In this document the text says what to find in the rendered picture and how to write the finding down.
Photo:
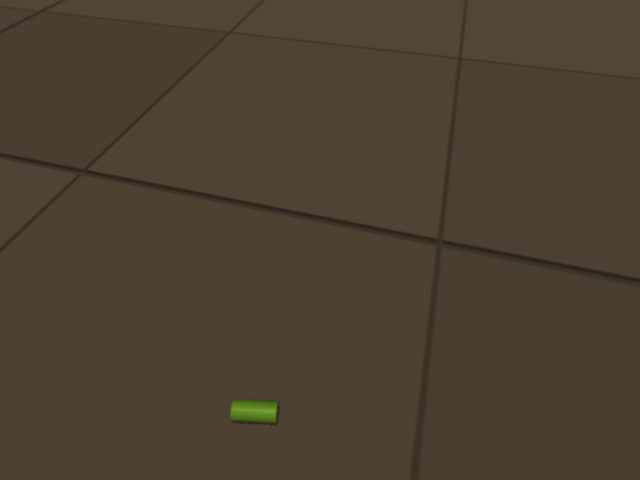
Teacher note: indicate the can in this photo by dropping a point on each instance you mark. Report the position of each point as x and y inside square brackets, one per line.
[259, 411]

